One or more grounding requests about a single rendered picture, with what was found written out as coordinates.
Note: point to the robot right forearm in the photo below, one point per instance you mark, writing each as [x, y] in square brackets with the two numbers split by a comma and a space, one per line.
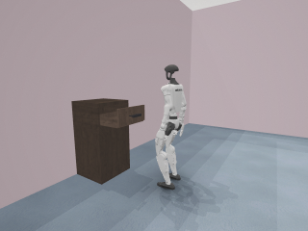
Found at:
[182, 114]

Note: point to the cabinet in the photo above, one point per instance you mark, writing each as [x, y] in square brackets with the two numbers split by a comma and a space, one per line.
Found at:
[101, 152]

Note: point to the left robot hand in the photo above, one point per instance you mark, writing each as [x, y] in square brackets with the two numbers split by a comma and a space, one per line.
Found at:
[160, 135]

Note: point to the handle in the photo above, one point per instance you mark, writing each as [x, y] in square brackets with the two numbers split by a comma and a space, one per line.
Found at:
[136, 115]

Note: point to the drawer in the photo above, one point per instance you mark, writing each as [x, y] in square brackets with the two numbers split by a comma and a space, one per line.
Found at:
[122, 117]

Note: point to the robot left forearm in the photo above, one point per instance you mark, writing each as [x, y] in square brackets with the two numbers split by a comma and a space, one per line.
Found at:
[165, 119]

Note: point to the right robot hand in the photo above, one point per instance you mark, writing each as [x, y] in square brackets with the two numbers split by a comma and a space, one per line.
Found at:
[181, 131]

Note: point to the left robot foot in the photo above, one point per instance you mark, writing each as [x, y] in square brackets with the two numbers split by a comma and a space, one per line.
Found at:
[165, 185]

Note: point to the left robot upper arm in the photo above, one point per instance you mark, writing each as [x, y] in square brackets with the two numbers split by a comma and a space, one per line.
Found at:
[166, 92]

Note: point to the right robot upper arm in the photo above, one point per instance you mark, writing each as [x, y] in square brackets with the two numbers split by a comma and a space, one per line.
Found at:
[183, 98]

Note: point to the left robot shin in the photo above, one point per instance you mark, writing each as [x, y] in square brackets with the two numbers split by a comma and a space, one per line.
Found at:
[163, 166]

